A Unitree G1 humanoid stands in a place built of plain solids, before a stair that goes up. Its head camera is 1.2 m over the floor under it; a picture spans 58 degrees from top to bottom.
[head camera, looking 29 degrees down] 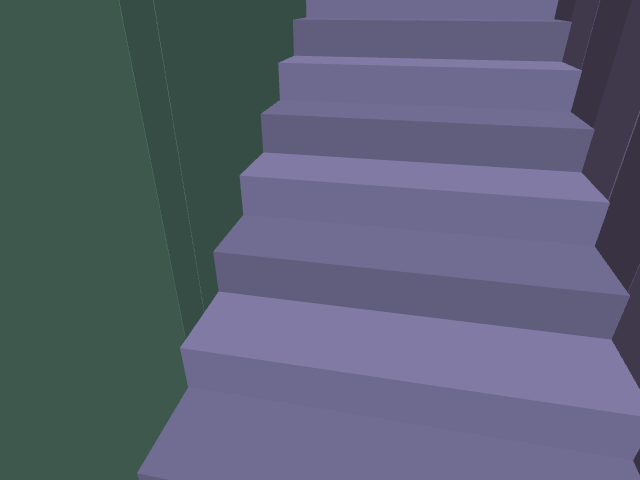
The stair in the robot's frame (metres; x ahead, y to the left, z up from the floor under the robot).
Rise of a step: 0.16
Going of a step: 0.28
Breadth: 1.24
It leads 11 degrees to the right of straight ahead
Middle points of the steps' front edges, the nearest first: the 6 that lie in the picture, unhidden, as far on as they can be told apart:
0.82 -0.20 0.32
1.10 -0.26 0.48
1.38 -0.31 0.64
1.65 -0.37 0.80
1.93 -0.42 0.96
2.21 -0.48 1.12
